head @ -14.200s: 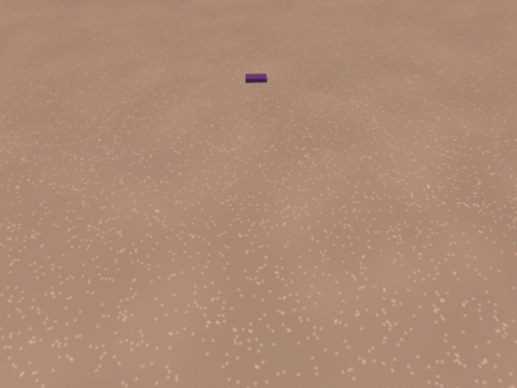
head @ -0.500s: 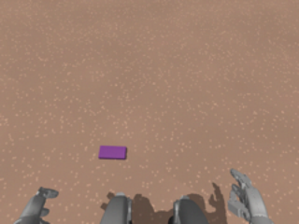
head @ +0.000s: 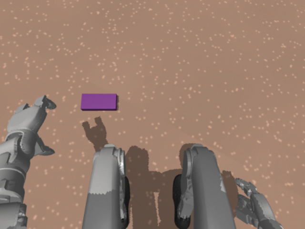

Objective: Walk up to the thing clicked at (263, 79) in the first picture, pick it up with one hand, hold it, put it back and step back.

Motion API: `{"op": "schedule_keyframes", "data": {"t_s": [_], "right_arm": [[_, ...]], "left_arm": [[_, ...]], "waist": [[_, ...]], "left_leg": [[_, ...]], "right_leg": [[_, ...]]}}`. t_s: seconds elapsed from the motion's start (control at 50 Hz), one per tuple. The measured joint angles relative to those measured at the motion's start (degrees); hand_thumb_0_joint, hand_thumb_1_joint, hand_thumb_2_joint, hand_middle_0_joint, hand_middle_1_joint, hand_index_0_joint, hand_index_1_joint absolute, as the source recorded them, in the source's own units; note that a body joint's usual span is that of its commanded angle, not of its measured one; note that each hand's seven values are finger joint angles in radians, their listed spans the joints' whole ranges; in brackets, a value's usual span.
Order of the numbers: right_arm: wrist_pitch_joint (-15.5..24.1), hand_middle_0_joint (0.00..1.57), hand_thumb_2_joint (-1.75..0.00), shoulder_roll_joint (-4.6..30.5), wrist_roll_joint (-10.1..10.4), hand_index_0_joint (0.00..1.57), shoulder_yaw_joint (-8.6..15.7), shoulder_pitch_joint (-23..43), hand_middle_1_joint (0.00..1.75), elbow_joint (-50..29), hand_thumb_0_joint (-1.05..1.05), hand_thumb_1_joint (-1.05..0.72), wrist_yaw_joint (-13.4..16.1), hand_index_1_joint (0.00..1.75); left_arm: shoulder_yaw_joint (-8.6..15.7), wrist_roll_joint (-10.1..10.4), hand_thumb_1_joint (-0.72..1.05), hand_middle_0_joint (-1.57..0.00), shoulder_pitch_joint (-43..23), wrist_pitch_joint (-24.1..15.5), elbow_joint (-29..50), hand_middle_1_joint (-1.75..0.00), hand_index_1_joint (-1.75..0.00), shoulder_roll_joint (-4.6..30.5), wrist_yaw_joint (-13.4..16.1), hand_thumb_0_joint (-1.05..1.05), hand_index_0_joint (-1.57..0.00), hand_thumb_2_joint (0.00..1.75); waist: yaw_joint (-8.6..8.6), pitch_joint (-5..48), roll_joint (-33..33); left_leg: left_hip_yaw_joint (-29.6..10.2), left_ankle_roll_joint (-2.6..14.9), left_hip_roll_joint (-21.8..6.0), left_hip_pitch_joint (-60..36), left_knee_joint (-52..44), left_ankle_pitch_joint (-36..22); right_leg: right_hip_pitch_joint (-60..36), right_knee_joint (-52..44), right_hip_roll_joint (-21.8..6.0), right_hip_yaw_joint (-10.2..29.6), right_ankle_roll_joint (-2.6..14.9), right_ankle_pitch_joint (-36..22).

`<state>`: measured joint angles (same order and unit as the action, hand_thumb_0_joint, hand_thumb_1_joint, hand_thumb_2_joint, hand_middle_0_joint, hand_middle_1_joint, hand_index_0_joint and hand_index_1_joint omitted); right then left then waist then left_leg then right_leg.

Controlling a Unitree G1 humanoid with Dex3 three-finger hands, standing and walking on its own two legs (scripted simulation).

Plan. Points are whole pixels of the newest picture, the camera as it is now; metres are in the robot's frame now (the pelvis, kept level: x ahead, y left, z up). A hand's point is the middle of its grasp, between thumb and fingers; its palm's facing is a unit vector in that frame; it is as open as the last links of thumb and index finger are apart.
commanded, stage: rise first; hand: left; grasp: from above
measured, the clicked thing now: (99, 102) +0.54 +0.25 -0.44
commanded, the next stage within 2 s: none
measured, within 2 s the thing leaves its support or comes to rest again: neither
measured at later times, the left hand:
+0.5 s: hand (62, 112) +0.43 +0.32 -0.24, palm faces -0.48 -0.06 -0.88, open 13.9 cm
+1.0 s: hand (71, 105) +0.47 +0.31 -0.29, palm faces -0.45 -0.02 -0.89, open 13.9 cm
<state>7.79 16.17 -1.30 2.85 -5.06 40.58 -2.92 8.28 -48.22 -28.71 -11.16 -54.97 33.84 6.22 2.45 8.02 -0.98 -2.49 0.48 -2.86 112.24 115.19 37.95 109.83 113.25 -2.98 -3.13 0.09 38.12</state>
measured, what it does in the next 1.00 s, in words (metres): lowers itself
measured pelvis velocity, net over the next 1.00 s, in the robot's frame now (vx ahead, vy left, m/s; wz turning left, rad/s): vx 0.00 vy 0.01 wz -0.09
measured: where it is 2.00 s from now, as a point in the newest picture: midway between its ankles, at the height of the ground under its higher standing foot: (151, 211)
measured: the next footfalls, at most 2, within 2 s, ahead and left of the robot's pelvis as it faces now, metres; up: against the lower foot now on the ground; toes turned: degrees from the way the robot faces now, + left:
none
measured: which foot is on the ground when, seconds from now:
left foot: down 0.00-1.00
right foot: down 0.00-1.00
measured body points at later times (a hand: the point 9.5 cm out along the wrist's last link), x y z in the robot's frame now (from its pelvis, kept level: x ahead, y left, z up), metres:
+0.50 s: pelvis -0.01 +0.01 -0.09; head +0.22 +0.07 +0.29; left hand +0.45 +0.32 -0.19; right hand +0.04 -0.28 -0.19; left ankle +0.08 +0.12 -0.42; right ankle +0.09 -0.12 -0.42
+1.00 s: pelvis +0.00 +0.01 -0.11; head +0.26 +0.06 +0.25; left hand +0.49 +0.31 -0.24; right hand +0.04 -0.28 -0.22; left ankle +0.08 +0.12 -0.42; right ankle +0.09 -0.12 -0.42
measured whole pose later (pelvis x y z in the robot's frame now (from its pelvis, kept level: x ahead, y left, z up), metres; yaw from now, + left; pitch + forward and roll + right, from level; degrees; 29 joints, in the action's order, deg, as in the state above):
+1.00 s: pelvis +0.00 +0.01 -0.11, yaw -5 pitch +36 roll -8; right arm 1.6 15.9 -10.0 -2.9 -6.4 42.5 -7.7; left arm 9.4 -75.4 -54.7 -17.4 -81.7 49.3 21.8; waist 12.8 1.3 1.9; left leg -6.6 1.5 -3.0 132.8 137.1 40.6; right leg 128.0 132.0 -2.1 -5.4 -0.9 39.6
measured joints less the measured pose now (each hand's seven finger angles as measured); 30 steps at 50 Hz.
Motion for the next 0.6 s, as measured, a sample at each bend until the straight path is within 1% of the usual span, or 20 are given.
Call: {"op": "schedule_keyframes", "data": {"t_s": [0.12, 0.26, 0.34, 0.48, 0.6], "right_arm": [[-1.3, 0.21, -0.90, -0.6, -1.0, 0.21, -1.0, -2.1, 0.30, 1.3, 0.00, -0.90, -0.5, 0.30], [-3.6, 0.21, -0.90, -0.2, -2.1, 0.21, -1.9, -4.0, 0.30, 2.3, 0.00, -0.88, -1.3, 0.30], [-4.8, 0.21, -0.90, 0.0, -2.9, 0.21, -2.3, -4.3, 0.30, 2.8, 0.00, -0.88, -1.9, 0.30], [-5.6, 0.21, -0.90, -0.2, -4.7, 0.21, -3.1, -3.6, 0.30, 3.3, 0.00, -0.89, -2.9, 0.30], [-6.2, 0.21, -0.90, -0.6, -5.9, 0.21, -3.6, -2.5, 0.30, 3.1, 0.00, -0.90, -3.7, 0.30]], "left_arm": [[-0.3, -6.3, -0.50, -0.14, -7.8, -3.4, -7.0, -0.99, -1.00, 3.8, 1.8, 0.00, -0.12, 0.99], [0.1, -14.0, -0.47, -0.12, -12.9, -5.4, -13.3, -0.98, -0.99, 6.8, 5.4, 0.00, -0.11, 0.99], [0.1, -17.7, -0.48, -0.11, -15.7, -6.1, -16.9, -0.97, -0.98, 8.5, 7.8, 0.00, -0.11, 1.00], [-0.8, -22.4, -0.48, -0.12, -20.5, -6.7, -21.5, -0.94, -0.94, 11.3, 10.4, 0.00, -0.12, 0.99], [-0.7, -25.2, -0.47, -0.14, -22.3, -7.6, -22.4, -0.92, -0.92, 12.1, 11.9, 0.00, -0.13, 0.97]], "waist": [[2.29, -1.2, 0.4], [5.13, -1.8, 0.7], [6.40, -2.1, 1.1], [7.78, -3.5, 1.7], [8.24, -4.6, 1.9]], "left_leg": [[-1.4, 0.12, -0.1, 6.0, 5.8, -0.6], [-2.1, 0.70, 0.0, 10.5, 10.1, -0.8], [-2.3, 1.02, 0.1, 12.6, 12.2, -0.7], [-2.6, 1.40, 0.2, 15.9, 15.5, -0.4], [-2.8, 1.62, 0.3, 17.9, 17.8, 0.2]], "right_leg": [[5.3, 4.9, 0.2, -0.9, 0.10, -0.9], [8.9, 8.3, 0.2, -1.3, -0.38, -1.3], [10.7, 10.1, 0.2, -1.3, -0.65, -1.2], [13.5, 13.1, 0.1, -1.4, -1.05, -0.8], [15.3, 15.1, 0.2, -1.4, -1.32, -0.3]]}}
